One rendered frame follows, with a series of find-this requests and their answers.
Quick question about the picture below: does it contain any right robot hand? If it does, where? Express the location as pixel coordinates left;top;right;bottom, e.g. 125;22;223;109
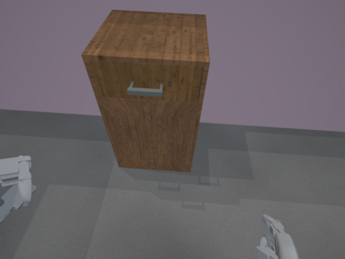
257;214;299;259

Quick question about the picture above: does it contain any handle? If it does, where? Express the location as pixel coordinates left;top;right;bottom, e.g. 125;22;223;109
127;81;163;97

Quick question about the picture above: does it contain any drawer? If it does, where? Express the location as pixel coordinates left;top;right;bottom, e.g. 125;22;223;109
90;60;202;103

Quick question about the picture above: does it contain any cabinet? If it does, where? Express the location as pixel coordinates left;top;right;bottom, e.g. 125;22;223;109
81;10;210;172

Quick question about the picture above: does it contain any left robot hand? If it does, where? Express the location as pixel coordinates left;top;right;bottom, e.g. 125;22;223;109
0;155;36;223

